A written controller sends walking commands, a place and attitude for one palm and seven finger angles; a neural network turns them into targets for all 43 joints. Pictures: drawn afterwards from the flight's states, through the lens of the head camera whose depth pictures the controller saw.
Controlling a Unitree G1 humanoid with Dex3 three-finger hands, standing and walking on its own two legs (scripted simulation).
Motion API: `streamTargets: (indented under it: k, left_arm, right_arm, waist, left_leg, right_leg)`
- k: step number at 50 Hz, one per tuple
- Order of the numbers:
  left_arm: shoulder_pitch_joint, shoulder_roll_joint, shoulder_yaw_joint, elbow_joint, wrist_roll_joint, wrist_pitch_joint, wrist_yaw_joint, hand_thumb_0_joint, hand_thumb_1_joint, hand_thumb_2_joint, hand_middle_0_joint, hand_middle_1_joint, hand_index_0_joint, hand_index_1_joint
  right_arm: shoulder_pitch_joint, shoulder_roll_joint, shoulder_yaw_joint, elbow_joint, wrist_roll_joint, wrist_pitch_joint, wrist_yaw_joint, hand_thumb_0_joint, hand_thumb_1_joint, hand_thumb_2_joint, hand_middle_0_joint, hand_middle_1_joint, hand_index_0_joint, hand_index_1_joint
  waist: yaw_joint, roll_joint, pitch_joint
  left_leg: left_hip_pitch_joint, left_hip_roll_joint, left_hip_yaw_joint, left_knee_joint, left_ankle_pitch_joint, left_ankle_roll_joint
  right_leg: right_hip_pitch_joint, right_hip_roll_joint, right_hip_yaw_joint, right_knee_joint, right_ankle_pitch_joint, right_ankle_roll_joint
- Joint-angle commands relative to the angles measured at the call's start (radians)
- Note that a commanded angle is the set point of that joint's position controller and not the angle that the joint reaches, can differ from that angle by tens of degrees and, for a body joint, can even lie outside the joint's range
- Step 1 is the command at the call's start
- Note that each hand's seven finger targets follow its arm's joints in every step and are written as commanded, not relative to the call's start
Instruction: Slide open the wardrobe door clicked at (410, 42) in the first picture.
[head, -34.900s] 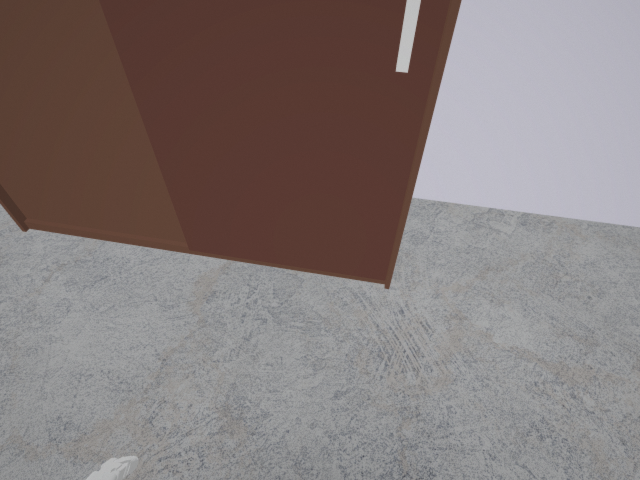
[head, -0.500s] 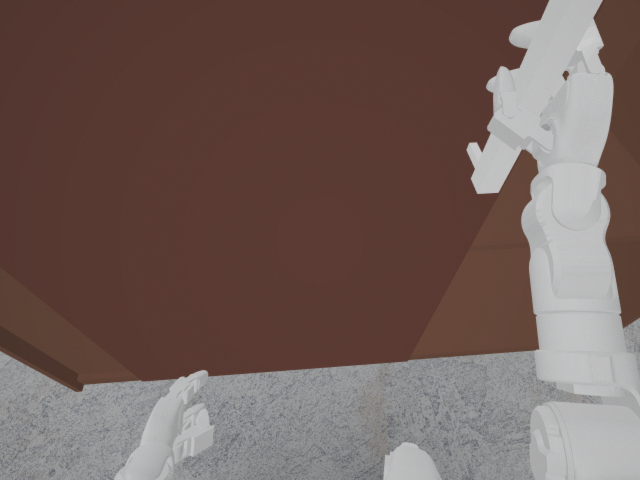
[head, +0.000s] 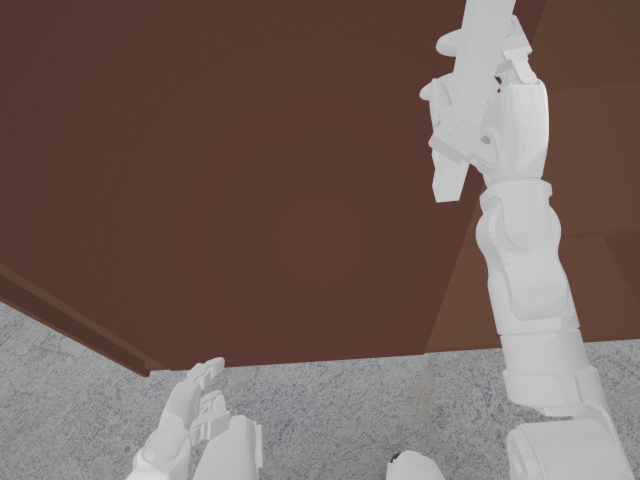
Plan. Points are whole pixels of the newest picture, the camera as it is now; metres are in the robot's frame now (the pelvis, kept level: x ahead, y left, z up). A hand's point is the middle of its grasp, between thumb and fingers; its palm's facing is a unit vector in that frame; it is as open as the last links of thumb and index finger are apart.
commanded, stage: step sideways, sliding the door along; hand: right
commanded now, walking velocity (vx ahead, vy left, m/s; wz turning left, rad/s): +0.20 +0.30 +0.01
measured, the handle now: (462, 74) +0.43 -0.17 +0.24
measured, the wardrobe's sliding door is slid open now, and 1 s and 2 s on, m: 0.67 0.69 0.69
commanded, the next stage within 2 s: stop walking and hold the door there in 0.50 s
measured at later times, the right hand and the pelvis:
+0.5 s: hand (411, 125) +0.40 -0.12 +0.22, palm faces +0.30 +0.95 -0.03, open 6.3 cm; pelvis +0.02 +0.09 -0.03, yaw -4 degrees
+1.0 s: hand (414, 125) +0.40 -0.12 +0.21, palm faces +0.50 +0.84 -0.22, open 6.5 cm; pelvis +0.03 +0.18 -0.03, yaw +2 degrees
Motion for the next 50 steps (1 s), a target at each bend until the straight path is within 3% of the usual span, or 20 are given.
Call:
streamTargets:
  k: [1,9,11,12,13,16,19,21,22,23,24,30,31,34,41,45,47,48,49,50]
  left_arm:
    - [-0.026,0.210,0.076,-0.115,0.002,-0.053,0.023,0.000,0.900,0.900,-0.200,-0.300,-0.200,-0.300]
    - [-0.038,0.195,0.050,-0.140,-0.021,-0.093,0.019,0.000,0.900,0.900,-0.200,-0.300,-0.200,-0.300]
    - [-0.023,0.153,0.030,-0.135,-0.042,-0.101,0.021,0.000,0.900,0.900,-0.200,-0.300,-0.200,-0.300]
    - [-0.064,0.119,0.025,-0.150,-0.039,-0.101,0.031,0.000,0.900,0.900,-0.200,-0.300,-0.200,-0.300]
    - [-0.090,0.142,0.030,-0.142,-0.024,-0.110,0.047,0.000,0.900,0.900,-0.200,-0.300,-0.200,-0.300]
    - [-0.052,0.176,0.039,-0.091,-0.028,-0.087,0.060,0.000,0.900,0.900,-0.200,-0.300,-0.200,-0.300]
    - [-0.043,0.165,0.035,-0.117,-0.028,-0.051,0.055,0.000,0.900,0.900,-0.200,-0.300,-0.200,-0.300]
    - [-0.007,0.183,0.053,-0.112,-0.019,-0.041,0.056,0.000,0.900,0.900,-0.200,-0.300,-0.200,-0.300]
    - [0.006,0.218,0.077,-0.124,-0.008,-0.046,0.053,0.000,0.900,0.900,-0.200,-0.300,-0.200,-0.300]
    - [0.017,0.254,0.091,-0.138,-0.009,-0.055,0.040,0.000,0.900,0.900,-0.200,-0.300,-0.200,-0.300]
    - [0.000,0.234,0.077,-0.144,-0.023,-0.061,0.012,0.000,0.900,0.900,-0.200,-0.300,-0.200,-0.300]
    - [-0.054,0.247,0.097,-0.129,-0.013,-0.055,-0.014,0.000,0.900,0.900,-0.200,-0.300,-0.200,-0.300]
    - [0.005,0.280,0.102,-0.070,-0.001,-0.019,0.018,0.000,0.900,0.900,-0.200,-0.300,-0.200,-0.300]
    - [-0.020,0.224,0.079,-0.116,0.002,-0.018,0.023,0.000,0.900,0.900,-0.200,-0.300,-0.200,-0.300]
    - [0.038,0.226,0.045,-0.135,-0.004,-0.087,0.048,0.000,0.900,0.900,-0.200,-0.300,-0.200,-0.300]
    - [0.057,0.229,0.032,-0.137,-0.019,-0.114,0.042,0.000,0.900,0.900,-0.200,-0.300,-0.200,-0.300]
    - [0.028,0.197,0.021,-0.157,-0.016,-0.111,0.049,0.000,0.900,0.900,-0.200,-0.300,-0.200,-0.300]
    - [-0.007,0.210,0.020,-0.158,-0.010,-0.119,0.060,0.000,0.900,0.900,-0.200,-0.300,-0.200,-0.300]
    - [0.014,0.217,0.017,-0.140,-0.009,-0.128,0.057,0.000,0.900,0.900,-0.200,-0.300,-0.200,-0.300]
    - [0.041,0.252,0.039,-0.118,-0.021,-0.127,0.055,0.000,0.900,0.900,-0.200,-0.300,-0.200,-0.300]
  right_arm:
    - [-0.523,0.002,0.078,-0.202,-0.010,-0.061,0.049,0.000,-0.900,-0.900,0.450,1.400,0.450,1.400]
    - [-0.549,0.065,0.136,-0.181,0.008,-0.061,0.031,0.000,-0.900,-0.900,0.450,1.400,0.450,1.400]
    - [-0.563,0.039,0.147,-0.213,-0.004,-0.051,0.018,0.000,-0.900,-0.900,0.450,1.400,0.450,1.400]
    - [-0.570,-0.041,0.094,-0.205,-0.011,-0.051,0.003,0.000,-0.900,-0.900,0.450,1.400,0.450,1.400]
    - [-0.576,-0.086,0.059,-0.221,-0.011,-0.052,-0.012,0.000,-0.900,-0.900,0.450,1.400,0.450,1.400]
    - [-0.581,-0.023,0.085,-0.323,0.016,-0.055,-0.029,0.000,-0.900,-0.900,0.450,1.400,0.450,1.400]
    - [-0.502,0.014,0.098,-0.337,0.002,-0.073,-0.032,0.000,-0.900,-0.900,0.450,1.400,0.450,1.400]
    - [-0.456,0.014,0.109,-0.372,-0.002,-0.098,-0.018,0.000,-0.900,-0.900,0.450,1.400,0.450,1.400]
    - [-0.450,0.043,0.138,-0.412,0.013,-0.113,-0.003,0.000,-0.900,-0.900,0.450,1.400,0.450,1.400]
    - [-0.470,0.083,0.163,-0.437,0.030,-0.107,0.002,0.000,-0.900,-0.900,0.450,1.400,0.450,1.400]
    - [-0.486,0.063,0.138,-0.402,0.024,-0.096,0.003,0.000,-0.900,-0.900,0.450,1.400,0.450,1.400]
    - [-0.531,0.016,0.119,-0.418,-0.017,-0.061,0.024,0.000,-0.900,-0.900,0.450,1.400,0.450,1.400]
    - [-0.255,-0.499,-0.420,-0.047,-0.052,-0.039,-0.030,0.000,-0.900,-0.900,0.450,1.400,0.450,1.400]
    - [-0.351,-0.227,-0.143,-0.202,-0.013,-0.050,0.025,0.000,-0.900,-0.900,0.450,1.400,0.450,1.400]
    - [-0.275,-0.393,-0.295,-0.119,-0.004,-0.060,0.011,0.000,-0.900,-0.900,0.450,1.400,0.450,1.400]
    - [-0.205,-0.499,-0.371,-0.052,-0.016,-0.055,0.008,0.000,-0.900,-0.900,0.450,1.400,0.450,1.400]
    - [-0.153,-0.660,-0.484,0.023,-0.033,-0.058,-0.007,0.000,-0.900,-0.900,0.450,1.400,0.450,1.400]
    - [-0.122,-0.698,-0.545,0.076,-0.030,-0.042,-0.018,0.000,-0.900,-0.900,0.450,1.400,0.450,1.400]
    - [-0.098,-0.748,-0.612,0.121,-0.030,-0.036,-0.025,0.000,-0.900,-0.900,0.450,1.400,0.450,1.400]
    - [-0.085,-0.749,-0.633,0.100,-0.013,-0.039,-0.034,0.000,-0.900,-0.900,0.450,1.400,0.450,1.400]
  waist:
    - [0.112,-0.283,-0.486]
    - [0.089,-0.255,-0.532]
    - [0.080,0.040,-0.548]
    - [0.059,0.374,-0.492]
    - [0.027,0.362,-0.437]
    - [0.063,0.324,-0.412]
    - [0.068,0.305,-0.434]
    - [0.123,0.111,-0.510]
    - [0.139,-0.082,-0.564]
    - [0.116,-0.297,-0.649]
    - [0.118,-0.142,-0.656]
    - [0.104,-0.150,-0.443]
    - [0.077,-0.178,-0.461]
    - [0.095,-0.282,-0.460]
    - [0.086,-0.341,-0.463]
    - [0.065,-0.162,-0.477]
    - [0.061,0.280,-0.449]
    - [0.031,0.274,-0.444]
    - [0.043,0.237,-0.416]
    - [0.061,0.392,-0.459]
  left_leg:
    - [0.042,-0.019,0.076,-0.154,-0.030,-0.015]
    - [0.379,-0.089,0.129,-0.648,-0.074,0.020]
    - [0.505,0.037,0.000,-0.859,0.100,0.076]
    - [0.584,0.240,-0.280,-0.901,0.295,0.175]
    - [0.544,0.313,-0.382,-0.894,0.391,0.237]
    - [0.759,0.235,-0.259,-0.768,0.618,0.274]
    - [0.737,0.161,-0.036,-0.643,0.785,0.222]
    - [0.481,0.087,0.080,-0.414,0.627,0.136]
    - [0.151,0.026,0.077,-0.221,0.258,0.080]
    - [-0.066,-0.049,-0.003,-0.015,-0.344,0.046]
    - [-0.016,-0.034,-0.122,0.120,-0.316,0.060]
    - [-0.054,0.002,-0.044,0.191,-0.032,0.019]
    - [-0.087,-0.017,-0.017,0.194,-0.030,-0.003]
    - [-0.061,-0.029,0.053,0.051,-0.005,-0.019]
    - [0.153,-0.090,0.140,-0.415,-0.125,-0.018]
    - [0.352,-0.078,0.087,-0.776,0.113,0.005]
    - [0.522,0.224,-0.298,-0.842,0.592,0.138]
    - [0.519,0.311,-0.359,-0.843,0.686,0.192]
    - [0.494,0.316,-0.390,-0.853,0.620,0.209]
    - [0.582,0.246,-0.356,-0.828,0.626,0.171]
  right_leg:
    - [0.294,-0.160,0.084,-0.212,0.103,-0.053]
    - [0.222,-0.126,0.109,0.002,0.080,-0.059]
    - [0.072,0.027,0.050,0.263,-0.105,-0.007]
    - [-0.236,0.144,0.039,0.530,-0.476,0.029]
    - [-0.344,0.201,0.118,0.745,-0.530,0.038]
    - [-0.452,0.161,0.134,0.732,-0.449,0.047]
    - [-0.225,0.169,0.026,0.230,-0.331,0.048]
    - [0.222,0.187,-0.039,-0.113,0.072,0.043]
    - [0.547,-0.005,0.154,-0.079,0.373,-0.026]
    - [0.685,-0.331,0.562,-0.044,0.831,-0.162]
    - [0.608,-0.371,0.573,-0.048,0.734,-0.207]
    - [0.263,-0.194,0.191,-0.168,0.203,-0.049]
    - [0.266,-0.180,0.150,-0.193,0.209,-0.044]
    - [0.271,-0.133,0.076,-0.194,0.172,-0.058]
    - [0.249,-0.111,0.030,-0.165,0.202,-0.075]
    - [0.182,-0.017,-0.009,0.082,0.068,-0.010]
    - [-0.191,0.161,0.026,0.431,-0.442,0.040]
    - [-0.273,0.196,0.135,0.593,-0.499,0.036]
    - [-0.308,0.179,0.177,0.663,-0.437,0.049]
    - [-0.333,0.210,0.195,0.665,-0.412,0.057]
